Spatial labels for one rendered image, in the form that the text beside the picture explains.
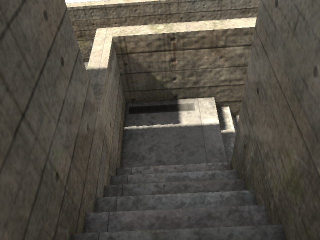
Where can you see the stairs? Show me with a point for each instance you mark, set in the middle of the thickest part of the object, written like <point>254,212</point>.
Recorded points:
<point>205,201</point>
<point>228,126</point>

